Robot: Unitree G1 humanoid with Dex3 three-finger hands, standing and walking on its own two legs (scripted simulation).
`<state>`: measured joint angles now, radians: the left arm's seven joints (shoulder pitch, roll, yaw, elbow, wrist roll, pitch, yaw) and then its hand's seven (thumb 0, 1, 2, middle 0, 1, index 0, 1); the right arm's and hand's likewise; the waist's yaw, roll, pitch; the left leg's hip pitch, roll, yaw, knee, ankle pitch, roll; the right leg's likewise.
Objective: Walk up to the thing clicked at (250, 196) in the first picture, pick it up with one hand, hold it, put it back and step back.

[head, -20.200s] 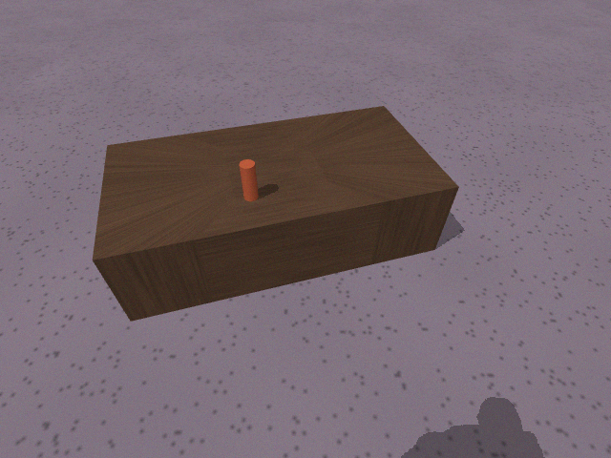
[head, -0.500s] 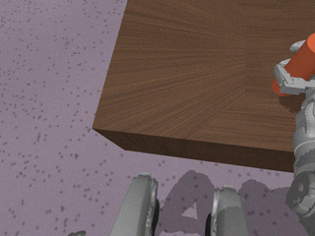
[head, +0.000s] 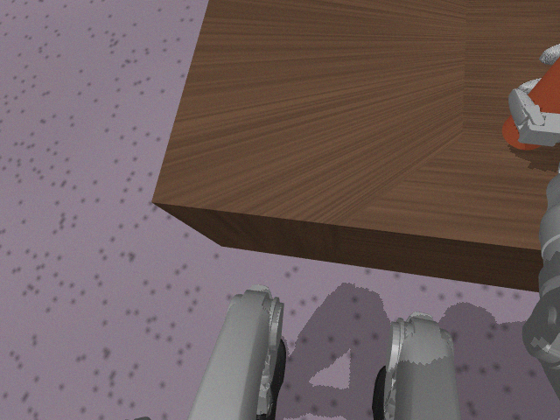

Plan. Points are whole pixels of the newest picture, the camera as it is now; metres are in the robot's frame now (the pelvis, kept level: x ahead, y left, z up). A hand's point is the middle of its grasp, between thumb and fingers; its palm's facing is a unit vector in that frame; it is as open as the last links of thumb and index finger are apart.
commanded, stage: lower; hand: right
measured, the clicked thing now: (558, 96) +0.55 -0.24 +0.01
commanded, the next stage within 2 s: loosen in 0.64 s
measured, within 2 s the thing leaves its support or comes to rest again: rests again in 0.54 s
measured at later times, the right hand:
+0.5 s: hand (532, 111) +0.56 -0.23 -0.03, palm faces +0.25 +0.97 -0.03, open 7.6 cm
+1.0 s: hand (529, 113) +0.56 -0.23 -0.04, palm faces +0.26 +0.97 -0.03, open 7.7 cm
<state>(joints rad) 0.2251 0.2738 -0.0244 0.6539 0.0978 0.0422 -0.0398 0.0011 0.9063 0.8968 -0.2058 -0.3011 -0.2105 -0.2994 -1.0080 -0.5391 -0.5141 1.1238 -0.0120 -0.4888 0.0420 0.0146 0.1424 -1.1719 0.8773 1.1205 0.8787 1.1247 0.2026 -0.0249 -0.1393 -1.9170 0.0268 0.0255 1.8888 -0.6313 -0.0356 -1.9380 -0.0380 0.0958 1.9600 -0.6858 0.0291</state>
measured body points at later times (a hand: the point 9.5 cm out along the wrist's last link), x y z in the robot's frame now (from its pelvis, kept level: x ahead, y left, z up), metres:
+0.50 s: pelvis -0.01 +0.00 -0.04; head +0.23 -0.03 +0.34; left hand +0.03 +0.29 -0.16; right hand +0.54 -0.28 -0.03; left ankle +0.09 +0.14 -0.44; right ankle +0.06 -0.13 -0.44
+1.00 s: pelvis -0.01 +0.00 -0.06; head +0.23 -0.03 +0.32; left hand +0.02 +0.29 -0.17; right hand +0.54 -0.28 -0.04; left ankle +0.09 +0.14 -0.44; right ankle +0.06 -0.13 -0.44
